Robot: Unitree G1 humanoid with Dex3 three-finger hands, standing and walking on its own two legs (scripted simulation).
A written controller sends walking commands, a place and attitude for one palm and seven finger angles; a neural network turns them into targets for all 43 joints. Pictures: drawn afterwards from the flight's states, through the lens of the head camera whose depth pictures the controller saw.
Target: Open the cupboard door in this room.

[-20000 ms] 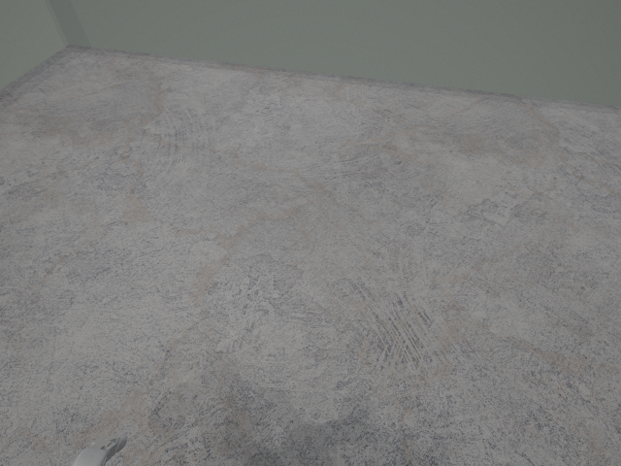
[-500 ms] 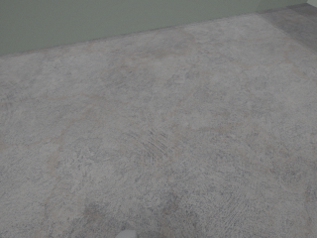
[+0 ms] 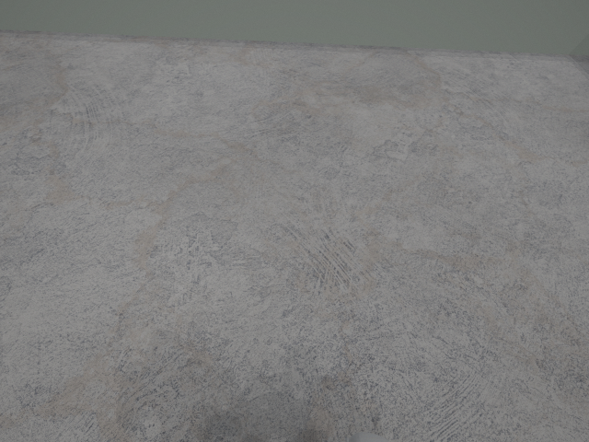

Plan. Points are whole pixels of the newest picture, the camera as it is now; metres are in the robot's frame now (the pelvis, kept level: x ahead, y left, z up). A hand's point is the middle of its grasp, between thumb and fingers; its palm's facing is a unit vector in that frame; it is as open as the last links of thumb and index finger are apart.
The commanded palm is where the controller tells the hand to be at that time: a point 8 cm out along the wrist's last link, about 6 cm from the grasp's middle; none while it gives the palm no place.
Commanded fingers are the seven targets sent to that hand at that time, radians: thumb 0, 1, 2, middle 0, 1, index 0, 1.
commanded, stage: turn or walk to find it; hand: left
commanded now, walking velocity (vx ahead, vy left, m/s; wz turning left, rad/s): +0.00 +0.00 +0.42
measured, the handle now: out of the picture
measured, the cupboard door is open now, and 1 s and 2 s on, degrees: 0 0 0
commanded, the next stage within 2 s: stand and wait in 0.64 s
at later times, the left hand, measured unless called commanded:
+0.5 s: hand out of the picture +0.01 +0.14 -0.15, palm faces +0.25 -0.93 -0.27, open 7.3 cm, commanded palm none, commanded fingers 0.00 0.90 0.90 -0.20 -0.30 -0.20 -0.30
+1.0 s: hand out of the picture -0.08 +0.21 -0.17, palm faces +0.47 -0.85 -0.25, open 7.4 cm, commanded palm none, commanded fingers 0.00 0.90 0.90 -0.20 -0.30 -0.20 -0.30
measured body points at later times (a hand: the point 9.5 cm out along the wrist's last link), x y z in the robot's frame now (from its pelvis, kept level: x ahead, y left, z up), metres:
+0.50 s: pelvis -0.02 -0.06 +0.00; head +0.02 -0.09 +0.44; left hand +0.00 +0.19 -0.13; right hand +0.05 -0.32 -0.17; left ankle -0.10 +0.10 -0.65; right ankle -0.01 -0.15 -0.74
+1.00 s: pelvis -0.05 -0.02 +0.00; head -0.03 +0.01 +0.45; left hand -0.11 +0.25 -0.15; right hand +0.14 -0.19 -0.14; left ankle -0.09 +0.07 -0.74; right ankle +0.00 -0.17 -0.67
